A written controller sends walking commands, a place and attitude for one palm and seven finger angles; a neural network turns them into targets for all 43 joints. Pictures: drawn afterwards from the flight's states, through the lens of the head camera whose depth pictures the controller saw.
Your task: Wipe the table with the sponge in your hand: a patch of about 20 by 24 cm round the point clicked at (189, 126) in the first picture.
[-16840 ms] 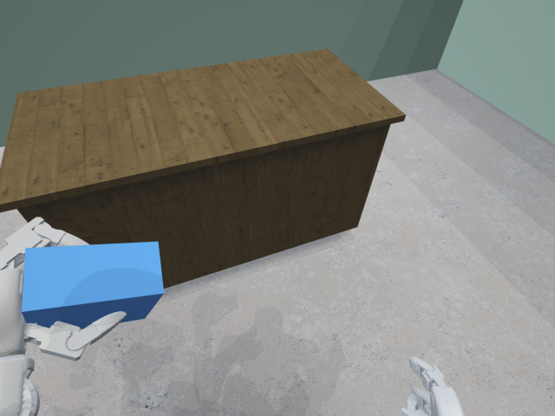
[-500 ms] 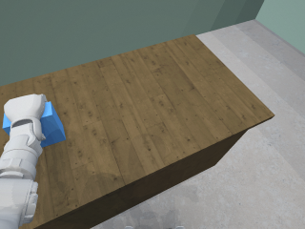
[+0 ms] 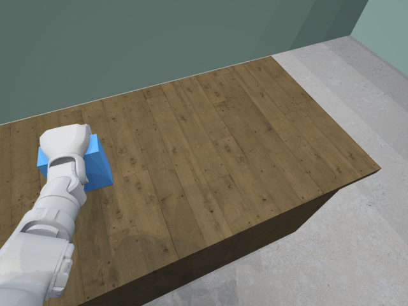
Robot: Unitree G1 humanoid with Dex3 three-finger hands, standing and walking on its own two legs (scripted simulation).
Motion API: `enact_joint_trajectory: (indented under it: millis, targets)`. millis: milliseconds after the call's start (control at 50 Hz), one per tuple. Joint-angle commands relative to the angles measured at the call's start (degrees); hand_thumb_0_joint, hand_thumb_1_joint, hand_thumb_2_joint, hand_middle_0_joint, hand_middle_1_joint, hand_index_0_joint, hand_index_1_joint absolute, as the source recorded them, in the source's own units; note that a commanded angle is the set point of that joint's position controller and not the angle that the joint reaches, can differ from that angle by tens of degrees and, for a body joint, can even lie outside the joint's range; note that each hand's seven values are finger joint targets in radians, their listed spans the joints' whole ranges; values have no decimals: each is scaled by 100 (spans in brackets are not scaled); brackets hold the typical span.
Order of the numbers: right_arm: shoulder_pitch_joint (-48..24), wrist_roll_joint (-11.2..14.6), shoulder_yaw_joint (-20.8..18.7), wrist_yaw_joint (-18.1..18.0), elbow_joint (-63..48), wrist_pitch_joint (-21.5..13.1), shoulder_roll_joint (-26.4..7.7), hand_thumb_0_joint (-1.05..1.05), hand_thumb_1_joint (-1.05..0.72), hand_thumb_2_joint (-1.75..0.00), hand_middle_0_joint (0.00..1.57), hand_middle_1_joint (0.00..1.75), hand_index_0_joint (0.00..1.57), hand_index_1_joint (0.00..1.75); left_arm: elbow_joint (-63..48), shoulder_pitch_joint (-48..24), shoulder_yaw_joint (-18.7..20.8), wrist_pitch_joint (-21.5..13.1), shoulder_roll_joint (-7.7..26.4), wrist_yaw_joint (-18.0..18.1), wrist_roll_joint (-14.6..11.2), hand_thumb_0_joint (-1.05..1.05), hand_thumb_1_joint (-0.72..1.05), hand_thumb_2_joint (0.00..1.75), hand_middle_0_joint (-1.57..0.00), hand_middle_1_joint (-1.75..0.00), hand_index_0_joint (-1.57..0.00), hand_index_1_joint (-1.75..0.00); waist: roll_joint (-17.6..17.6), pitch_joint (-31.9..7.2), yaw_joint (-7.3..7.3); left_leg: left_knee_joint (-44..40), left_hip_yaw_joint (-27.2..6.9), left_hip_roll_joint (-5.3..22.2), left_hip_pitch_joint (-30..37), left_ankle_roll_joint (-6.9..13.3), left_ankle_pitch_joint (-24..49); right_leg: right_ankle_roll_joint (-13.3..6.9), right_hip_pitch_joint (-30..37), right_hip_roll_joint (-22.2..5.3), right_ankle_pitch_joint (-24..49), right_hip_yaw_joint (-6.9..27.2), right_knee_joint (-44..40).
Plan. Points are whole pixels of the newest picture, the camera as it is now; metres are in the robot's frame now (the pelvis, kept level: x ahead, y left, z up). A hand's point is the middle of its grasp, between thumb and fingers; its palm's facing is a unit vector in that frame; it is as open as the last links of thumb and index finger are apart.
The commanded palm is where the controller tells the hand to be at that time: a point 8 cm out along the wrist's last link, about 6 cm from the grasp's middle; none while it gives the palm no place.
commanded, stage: slide across to the middle lane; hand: left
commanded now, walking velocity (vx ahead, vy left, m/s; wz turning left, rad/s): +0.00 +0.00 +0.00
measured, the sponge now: (81, 171) +0.40 +0.31 -0.03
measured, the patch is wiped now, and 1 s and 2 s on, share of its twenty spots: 0.35 0.55 0.60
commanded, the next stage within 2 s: wipe back along the middle lane in 0.24 s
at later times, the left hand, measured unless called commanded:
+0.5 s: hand (102, 158) +0.41 +0.25 +0.01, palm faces -0.10 -0.01 -0.99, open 9.9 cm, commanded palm +0.38 +0.23 +0.05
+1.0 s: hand (107, 175) +0.37 +0.23 +0.01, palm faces -0.08 +0.00 -1.00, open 9.9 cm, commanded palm +0.33 +0.21 +0.03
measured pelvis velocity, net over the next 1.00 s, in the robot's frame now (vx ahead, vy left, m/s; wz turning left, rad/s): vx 0.00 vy -0.03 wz -0.02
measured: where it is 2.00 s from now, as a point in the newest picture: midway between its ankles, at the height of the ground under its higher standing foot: outside the picture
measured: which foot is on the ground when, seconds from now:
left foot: down 0.00-1.00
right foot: down 0.00-1.00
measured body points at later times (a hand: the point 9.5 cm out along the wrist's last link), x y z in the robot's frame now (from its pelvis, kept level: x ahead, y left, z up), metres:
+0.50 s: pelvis +0.01 -0.02 +0.01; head +0.06 -0.02 +0.45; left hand +0.41 +0.25 +0.06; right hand +0.11 -0.27 -0.13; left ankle -0.02 +0.06 -0.72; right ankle +0.01 -0.12 -0.72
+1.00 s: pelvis +0.00 -0.03 +0.01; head +0.03 -0.04 +0.46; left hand +0.37 +0.22 +0.06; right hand +0.13 -0.28 -0.12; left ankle -0.02 +0.06 -0.72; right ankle +0.01 -0.12 -0.72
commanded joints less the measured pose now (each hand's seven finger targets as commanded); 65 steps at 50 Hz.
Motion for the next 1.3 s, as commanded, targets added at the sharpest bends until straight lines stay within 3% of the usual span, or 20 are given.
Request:
enact_joint_trajectory:
  millis: [0, 40, 80, 140, 220, 240, 280, 320, 460, 520, 540, 720, 780, 860, 940, 1120, 1140, 1220, 1240, 1280]
  targets:
    - [125, -8, -312, -25, -492, -103, -967, 0, -90, -90, 20, 30, 20, 30, -776, -1762, -70, 37, 530, 87, 97, 0, 10, 130, -120, -160, -120, -160, 61, -1761, -190, -445, -536, 450, 1649, -492, 2640, -353, 636, 65, 1343, 59, -237]
    - [55, -12, -306, -35, -450, -72, -990, 0, -90, -90, 20, 30, 20, 30, -734, -1754, 218, 99, 776, 149, 86, 0, 10, 130, -120, -160, -120, -160, 4, -1771, -125, -481, -519, 442, 1597, -510, 2750, -372, 796, 55, 1503, 95, -232]
    - [58, -25, -318, 3, -483, -66, -933, 0, -90, -90, 20, 30, 20, 30, -785, -1769, -159, 175, 339, 159, 127, 0, 10, 130, -120, -160, -120, -160, 58, -1807, -174, -424, -498, 443, 1695, -512, 2950, -347, 766, 45, 1629, 58, -229]
    - [-20, -27, -319, 15, -455, -33, -945, 0, -90, -90, 20, 30, 20, 30, -790, -1685, 48, 266, 434, 213, 63, 0, 10, 130, -120, -160, -120, -160, 7, -1920, -90, -443, -470, 432, 1670, -533, 3137, -364, 977, 33, 1889, 117, -221]
    - [-35, -39, -335, 53, -403, -4, -904, 0, -90, -90, 20, 30, 20, 30, -736, -1818, -328, 384, -6, 210, 65, 0, 10, 130, -120, -160, -120, -160, -89, -1837, -210, -402, -414, 433, 1706, -494, 3073, -345, 966, 23, 2023, 118, -247]
    - [-79, -40, -346, 45, -375, -9, -919, 0, -90, -90, 20, 30, 20, 30, -767, -1744, -83, 377, 173, 236, 5, 0, 10, 130, -120, -160, -120, -160, -70, -1909, -145, -397, -416, 428, 1702, -494, 3185, -356, 1061, 15, 2126, 158, -244]
    - [-72, -39, -327, 48, -401, 2, -886, 0, -90, -90, 20, 30, 20, 30, -849, -1840, -395, 410, -97, 220, 27, 0, 10, 130, -120, -160, -120, -160, -73, -1997, -210, -386, -375, 400, 1702, -477, 3154, -332, 1150, 3, 2279, 150, -241]
    - [-116, -34, -303, 36, -362, 31, -908, 0, -90, -90, 20, 30, 20, 30, -699, -1976, -339, 481, 16, 245, 84, 0, 10, 130, -120, -160, -120, -160, -220, -1814, -244, -460, -360, 370, 1541, -433, 2687, -340, 1149, 5, 2083, 174, -285]
    - [-275, -34, -284, 61, -525, 34, -881, 0, -90, -90, 20, 30, 20, 30, -758, -1108, -189, 584, -17, 317, 34, 0, 10, 130, -120, -160, -120, -160, -132, -1945, 50, -545, -265, 290, 1404, -392, 2627, -371, 1588, -29, 2291, 216, -282]
    - [-380, -2, -266, 74, -569, 40, -866, 0, -90, -90, 20, 30, 20, 30, -683, -917, -349, 705, -230, 351, 44, 0, 10, 130, -120, -160, -120, -160, -473, -1631, 0, -631, -225, 253, 1173, -325, 2208, -348, 1605, -48, 2197, 296, -366]
    - [-438, 15, -268, 71, -561, 31, -882, 0, -90, -90, 20, 30, 20, 30, -714, -842, -139, 724, -76, 380, -17, 0, 10, 130, -120, -160, -120, -160, -456, -1653, 62, -672, -229, 252, 1144, -324, 2150, -357, 1676, -60, 2155, 303, -369]
    - [-570, 59, -194, 0, -642, -10, -862, 0, -90, -90, 20, 30, 20, 30, -459, -584, -399, 890, -277, 327, -36, 0, 10, 130, -120, -160, -120, -160, -633, -1279, 39, -812, -127, 168, 909, -244, 1345, -322, 1607, -97, 1506, 390, -566]
    - [-562, 52, -198, 4, -708, -11, -865, 0, -90, -90, 20, 30, 20, 30, -554, -224, -257, 855, -173, 309, -60, 0, 10, 130, -120, -160, -120, -160, -570, -1413, 147, -782, -107, 153, 911, -244, 1491, -346, 1777, -105, 1775, 432, -515]
    - [-689, 84, -191, 8, -797, -10, -835, 0, -90, -90, 20, 30, 20, 30, -756, -153, -553, 896, -528, 281, -85, 0, 10, 130, -120, -160, -120, -160, -530, -1175, 98, -818, -113, 151, 915, -246, 1329, -345, 1589, -94, 1507, 421, -555]
    - [-819, 97, -194, 2, -850, -21, -833, 0, -90, -90, 20, 30, 20, 30, -988, 26, -433, 969, -487, 310, -160, 0, 10, 130, -120, -160, -120, -160, -512, -1251, 172, -840, -142, 167, 990, -269, 1323, -373, 1599, -75, 1412, 444, -552]
    - [-1097, 113, -177, 9, -972, -2, -790, 0, -90, -90, 20, 30, 20, 30, -1469, 482, -905, 1282, -1061, 240, -177, 0, 10, 130, -120, -160, -120, -160, -702, -1111, 203, -830, -168, 179, 1196, -300, 1456, -398, 1491, -48, 1457, 387, -508]
    - [-1152, 116, -192, 17, -1003, -6, -788, 0, -90, -90, 20, 30, 20, 30, -1591, 675, -809, 1311, -1045, 235, -228, 0, 10, 130, -120, -160, -120, -160, -622, -1193, 298, -849, -194, 173, 1237, -309, 1513, -419, 1543, -37, 1482, 402, -503]
    - [-1263, 119, -152, 0, -1081, 29, -779, 0, -90, -90, 20, 30, 20, 30, -1842, 988, -909, 1478, -1109, 172, -241, 0, 10, 130, -120, -160, -120, -160, -861, -1085, 281, -850, -176, 151, 1214, -300, 1488, -393, 1661, -56, 1613, 434, -511]
    - [-1311, 118, -155, -11, -1093, 40, -819, 0, -90, -90, 20, 30, 20, 30, -1948, 1074, -631, 1514, -827, 176, -273, 0, 10, 130, -120, -160, -120, -160, -810, -1119, 365, -866, -206, 141, 1213, -313, 1479, -417, 1728, -45, 1618, 496, -513]
    - [-1399, 142, -117, -27, -1183, 52, -770, 0, -90, -90, 20, 30, 20, 30, -2193, 1073, -888, 1600, -1043, 119, -272, 0, 10, 130, -120, -160, -120, -160, -761, -1018, 321, -882, -187, 129, 1261, -305, 1485, -405, 1717, -56, 1613, 443, -520]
